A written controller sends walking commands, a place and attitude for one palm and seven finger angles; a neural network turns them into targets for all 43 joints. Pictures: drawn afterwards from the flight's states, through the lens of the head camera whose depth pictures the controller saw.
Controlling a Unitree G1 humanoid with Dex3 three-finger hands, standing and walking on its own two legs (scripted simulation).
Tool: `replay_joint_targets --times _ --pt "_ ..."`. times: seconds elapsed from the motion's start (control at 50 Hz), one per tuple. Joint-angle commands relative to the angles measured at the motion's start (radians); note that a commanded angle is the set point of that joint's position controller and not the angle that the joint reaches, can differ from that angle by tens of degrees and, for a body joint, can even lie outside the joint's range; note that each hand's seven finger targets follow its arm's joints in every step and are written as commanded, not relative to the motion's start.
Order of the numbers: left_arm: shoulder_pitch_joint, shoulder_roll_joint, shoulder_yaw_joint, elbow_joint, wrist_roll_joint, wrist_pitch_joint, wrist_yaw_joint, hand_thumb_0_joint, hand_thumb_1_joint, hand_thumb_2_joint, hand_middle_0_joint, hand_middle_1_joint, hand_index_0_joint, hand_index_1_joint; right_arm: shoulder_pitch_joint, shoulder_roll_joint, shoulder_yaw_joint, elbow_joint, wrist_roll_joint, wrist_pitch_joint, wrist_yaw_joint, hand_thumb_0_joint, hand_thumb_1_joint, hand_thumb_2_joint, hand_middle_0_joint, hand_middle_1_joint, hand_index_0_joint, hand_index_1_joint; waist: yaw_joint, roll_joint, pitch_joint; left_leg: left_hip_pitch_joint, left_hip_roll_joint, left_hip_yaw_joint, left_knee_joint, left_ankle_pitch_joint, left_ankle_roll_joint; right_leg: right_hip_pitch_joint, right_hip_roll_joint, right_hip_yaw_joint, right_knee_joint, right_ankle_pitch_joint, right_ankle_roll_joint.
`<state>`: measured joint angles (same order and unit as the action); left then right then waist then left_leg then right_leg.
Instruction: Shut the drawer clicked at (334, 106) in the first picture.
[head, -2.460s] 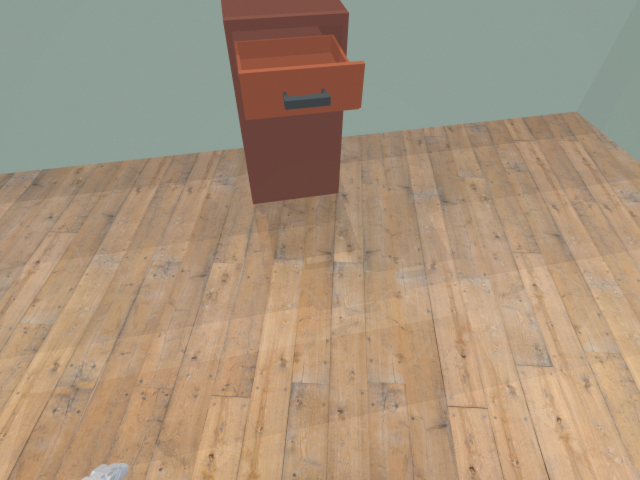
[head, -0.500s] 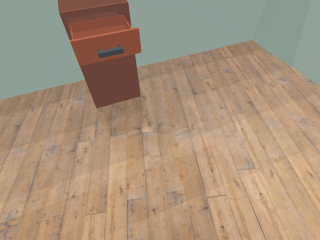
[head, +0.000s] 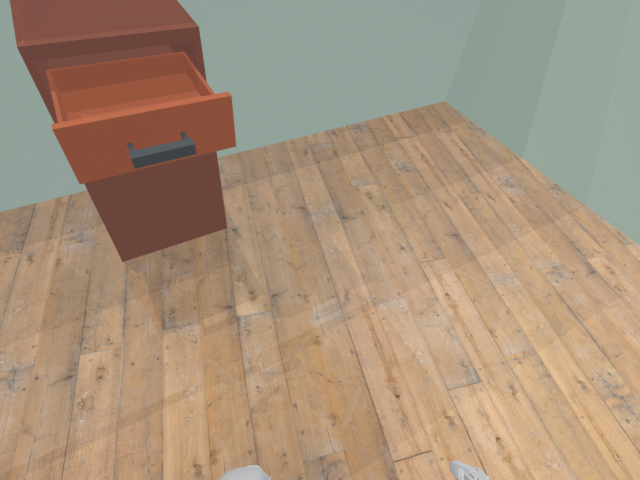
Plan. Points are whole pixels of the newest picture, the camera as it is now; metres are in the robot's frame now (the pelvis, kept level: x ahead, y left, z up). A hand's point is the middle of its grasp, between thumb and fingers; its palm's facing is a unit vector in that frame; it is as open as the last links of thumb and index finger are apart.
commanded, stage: walk to a spot facing it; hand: left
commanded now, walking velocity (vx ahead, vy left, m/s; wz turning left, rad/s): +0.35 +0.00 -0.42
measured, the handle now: (161, 147) +0.74 +0.42 -0.07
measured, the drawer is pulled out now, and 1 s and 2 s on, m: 0.29 0.29 0.29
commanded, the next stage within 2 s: turn to face it in 0.68 s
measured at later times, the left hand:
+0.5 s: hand (248, 355) +0.32 +0.14 -0.15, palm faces -0.27 -0.95 -0.13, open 7.4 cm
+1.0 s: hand (285, 285) +0.47 +0.10 -0.15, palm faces -0.29 -0.93 -0.22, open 7.3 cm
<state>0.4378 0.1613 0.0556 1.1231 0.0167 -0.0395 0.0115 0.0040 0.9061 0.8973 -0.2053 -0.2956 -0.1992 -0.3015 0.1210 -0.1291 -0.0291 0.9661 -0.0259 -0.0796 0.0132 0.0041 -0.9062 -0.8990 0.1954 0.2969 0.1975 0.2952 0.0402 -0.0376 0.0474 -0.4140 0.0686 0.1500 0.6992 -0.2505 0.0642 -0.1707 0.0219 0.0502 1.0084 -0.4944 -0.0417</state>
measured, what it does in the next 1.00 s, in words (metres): walks ahead, turning right: right foot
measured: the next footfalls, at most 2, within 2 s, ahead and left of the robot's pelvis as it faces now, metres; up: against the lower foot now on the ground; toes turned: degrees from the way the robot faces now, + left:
right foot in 0.62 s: +0.34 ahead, -0.14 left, +0.00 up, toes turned -26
left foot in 1.06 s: +0.55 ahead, +0.00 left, +0.00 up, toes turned -11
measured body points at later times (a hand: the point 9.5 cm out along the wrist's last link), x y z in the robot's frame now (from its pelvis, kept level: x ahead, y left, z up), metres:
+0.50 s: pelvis +0.19 +0.01 +0.02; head +0.22 +0.00 +0.47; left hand +0.34 +0.19 -0.14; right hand +0.03 -0.16 -0.13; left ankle +0.08 +0.09 -0.72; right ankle +0.29 -0.14 -0.67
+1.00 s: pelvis +0.38 -0.06 +0.02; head +0.39 -0.07 +0.47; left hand +0.49 +0.15 -0.13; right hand +0.41 -0.32 -0.12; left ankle +0.51 +0.03 -0.68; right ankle +0.31 -0.12 -0.72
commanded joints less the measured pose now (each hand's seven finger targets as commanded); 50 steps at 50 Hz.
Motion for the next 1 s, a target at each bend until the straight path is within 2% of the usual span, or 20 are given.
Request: replay_joint_targets --times 0.0,0.02,0.06,0.14,0.24,0.32,0.42,0.46,0.5,0.54,0.56,0.58,0.6,0.62,0.64,0.68,0.74,0.82,0.86,0.98 --pt "-0.037 0.051 0.025 -0.093 0.014 -0.008 -0.017 0.0 0.9 0.9 -0.2 -0.3 -0.2 -0.3 0.19 -0.129 -0.035 0.013 0.001 -0.002 -0.029 0.0 -0.9 -0.9 0.2 0.3 0.2 0.3 -0.045 0.13 0.056 0.177 0.309 -0.389 -0.53 -0.157 0.038 -0.412 -0.111 0.004 0.339 0.2 -0.009" --pt "-0.017 0.033 0.022 -0.08 0.014 0.004 -0.024 0.0 0.9 0.9 -0.2 -0.3 -0.2 -0.3 0.182 -0.098 -0.025 0.025 0.006 -0.012 -0.033 0.0 -0.9 -0.9 0.2 0.3 0.2 0.3 -0.017 0.13 0.061 0.134 0.281 -0.294 -0.529 -0.082 0.019 -0.369 -0.121 -0.006 0.309 0.241 -0.002" --pt "0.009 0.014 0.023 -0.079 0.018 0.028 -0.025 0.0 0.9 0.9 -0.2 -0.3 -0.2 -0.3 0.211 -0.09 -0.023 0.036 0.006 -0.023 -0.035 0.0 -0.9 -0.9 0.2 0.3 0.2 0.3 0.001 0.134 0.042 0.118 0.247 -0.173 -0.523 0.051 0.008 -0.365 -0.117 -0.015 0.277 0.274 0.012" --pt "-0.052 0.021 0.033 -0.117 0.021 0.05 -0.034 0.0 0.9 0.9 -0.2 -0.3 -0.2 -0.3 0.251 -0.101 -0.03 0.039 0.01 -0.034 -0.039 0.0 -0.9 -0.9 0.2 0.3 0.2 0.3 0.004 0.095 0.038 0.202 0.241 -0.086 -0.555 0.126 0.021 -0.493 -0.134 -0.016 0.231 0.383 0.036" --pt "-0.179 0.04 0.035 -0.165 0.02 0.057 -0.045 0.0 0.9 0.9 -0.2 -0.3 -0.2 -0.3 0.333 -0.119 -0.028 0.062 0.015 -0.035 -0.044 0.0 -0.9 -0.9 0.2 0.3 0.2 0.3 -0.026 0.1 0.058 0.366 0.25 -0.026 -0.536 0.277 0.007 -0.628 -0.145 -0.056 0.108 0.436 0.054" --pt "-0.317 0.033 0.024 -0.209 0.017 0.052 -0.054 0.0 0.9 0.9 -0.2 -0.3 -0.2 -0.3 0.423 -0.122 -0.024 0.092 0.008 -0.028 -0.046 0.0 -0.9 -0.9 0.2 0.3 0.2 0.3 -0.074 0.108 0.097 0.445 0.264 0.014 -0.518 0.379 0.028 -0.637 -0.14 -0.124 -0.047 0.416 0.049" --pt "-0.427 0.022 0.015 -0.249 0.011 0.043 -0.059 0.0 0.9 0.9 -0.2 -0.3 -0.2 -0.3 0.472 -0.129 -0.022 0.116 -0.003 -0.013 -0.047 0.0 -0.9 -0.9 0.2 0.3 0.2 0.3 -0.108 0.136 0.131 0.507 0.286 0.085 -0.477 0.482 0.047 -0.595 -0.11 -0.184 -0.207 0.345 0.017" --pt "-0.427 0.015 0.014 -0.258 0.01 0.037 -0.058 0.0 0.9 0.9 -0.2 -0.3 -0.2 -0.3 0.463 -0.142 -0.026 0.115 -0.005 -0.007 -0.048 0.0 -0.9 -0.9 0.2 0.3 0.2 0.3 -0.095 0.143 0.122 0.533 0.29 0.135 -0.43 0.635 0.046 -0.543 -0.079 -0.216 -0.27 0.3 -0.007" --pt "-0.356 0.03 0.02 -0.241 0.01 0.028 -0.055 0.0 0.9 0.9 -0.2 -0.3 -0.2 -0.3 0.444 -0.17 -0.035 0.104 -0.004 -0.005 -0.047 0.0 -0.9 -0.9 0.2 0.3 0.2 0.3 -0.059 0.159 0.058 0.556 0.296 0.176 -0.298 0.9 0.04 -0.421 -0.024 -0.258 -0.304 0.232 -0.041" --pt "-0.195 0.068 0.033 -0.199 0.017 0.016 -0.047 0.0 0.9 0.9 -0.2 -0.3 -0.2 -0.3 0.402 -0.202 -0.045 0.079 0.001 0.0 -0.043 0.0 -0.9 -0.9 0.2 0.3 0.2 0.3 0.016 0.175 -0.053 0.515 0.279 0.207 -0.058 1.038 0.008 -0.191 0.029 -0.287 -0.364 0.226 -0.07" --pt "-0.061 0.114 0.048 -0.16 0.019 0.002 -0.045 0.0 0.9 0.9 -0.2 -0.3 -0.2 -0.3 0.372 -0.21 -0.045 0.06 0.009 0.001 -0.037 0.0 -0.9 -0.9 0.2 0.3 0.2 0.3 0.084 0.148 -0.141 0.379 0.258 0.217 0.162 0.923 -0.025 0.064 0.026 -0.27 -0.447 0.313 -0.089" --pt "0.038 0.219 0.072 -0.142 0.018 -0.01 -0.035 0.0 0.9 0.9 -0.2 -0.3 -0.2 -0.3 0.39 -0.16 -0.038 0.034 0.028 0.002 -0.026 0.0 -0.9 -0.9 0.2 0.3 0.2 0.3 0.116 -0.039 -0.273 0.054 0.166 0.198 0.482 0.326 -0.074 0.401 -0.215 0.07 -0.483 0.404 -0.188" --pt "0.09 0.3 0.086 -0.134 -0.007 -0.007 -0.021 0.0 0.9 0.9 -0.2 -0.3 -0.2 -0.3 0.342 -0.11 -0.029 -0.006 0.033 -0.004 -0.029 0.0 -0.9 -0.9 0.2 0.3 0.2 0.3 0.099 -0.147 -0.348 -0.203 -0.005 0.082 0.794 -0.336 -0.126 0.529 -0.434 0.523 -0.586 0.705 -0.306" --pt "0.047 0.294 0.09 -0.146 -0.02 0.002 -0.006 0.0 0.9 0.9 -0.2 -0.3 -0.2 -0.3 0.249 -0.135 -0.04 -0.027 0.03 0.002 -0.036 0.0 -0.9 -0.9 0.2 0.3 0.2 0.3 0.092 -0.008 -0.249 -0.257 0.04 -0.076 0.839 -0.284 -0.095 0.421 -0.441 0.481 -0.645 0.703 -0.319" --pt "-0.033 0.242 0.073 -0.16 -0.02 -0.003 -0.003 0.0 0.9 0.9 -0.2 -0.3 -0.2 -0.3 0.222 -0.11 -0.043 -0.035 0.02 0.003 -0.03 0.0 -0.9 -0.9 0.2 0.3 0.2 0.3 0.057 0.044 -0.118 -0.262 0.089 -0.106 0.788 -0.157 -0.096 0.265 -0.392 0.32 -0.658 0.735 -0.261" --pt "-0.126 0.179 0.047 -0.175 -0.014 -0.016 -0.001 0.0 0.9 0.9 -0.2 -0.3 -0.2 -0.3 0.22 -0.098 -0.037 -0.02 0.008 0.028 -0.031 0.0 -0.9 -0.9 0.2 0.3 0.2 0.3 -0.018 0.051 -0.041 -0.169 0.126 -0.127 0.676 -0.095 -0.108 0.006 -0.329 0.205 -0.704 0.686 -0.196" --pt "-0.183 0.156 0.038 -0.178 0.006 -0.033 0.005 0.0 0.9 0.9 -0.2 -0.3 -0.2 -0.3 0.282 -0.074 -0.036 0.0 0.002 0.055 -0.03 0.0 -0.9 -0.9 0.2 0.3 0.2 0.3 -0.09 0.023 -0.027 -0.092 0.115 -0.12 0.533 -0.079 -0.123 -0.14 -0.266 0.089 -0.729 0.688 -0.171" --pt "-0.157 0.12 0.021 -0.15 0.003 -0.038 0.003 0.0 0.9 0.9 -0.2 -0.3 -0.2 -0.3 0.231 -0.054 -0.023 0.0 0.004 0.066 -0.021 0.0 -0.9 -0.9 0.2 0.3 0.2 0.3 -0.092 -0.056 -0.047 -0.09 0.085 -0.094 0.353 0.018 -0.128 -0.1 -0.204 -0.003 -0.712 0.812 -0.142" --pt "-0.137 0.114 0.013 -0.139 0.001 -0.037 0.005 0.0 0.9 0.9 -0.2 -0.3 -0.2 -0.3 0.176 -0.058 -0.015 -0.006 0.009 0.064 -0.016 0.0 -0.9 -0.9 0.2 0.3 0.2 0.3 -0.075 -0.085 -0.052 -0.074 0.066 -0.078 0.228 0.048 -0.124 -0.043 -0.195 -0.041 -0.695 0.856 -0.123" --pt "-0.087 0.132 0.009 -0.118 0.004 -0.011 0.021 0.0 0.9 0.9 -0.2 -0.3 -0.2 -0.3 0.032 -0.082 -0.007 -0.03 0.011 0.054 -0.012 0.0 -0.9 -0.9 0.2 0.3 0.2 0.3 -0.016 -0.095 -0.017 0.008 -0.004 -0.047 -0.034 0.036 -0.093 0.098 -0.249 -0.083 -0.602 0.936 -0.071"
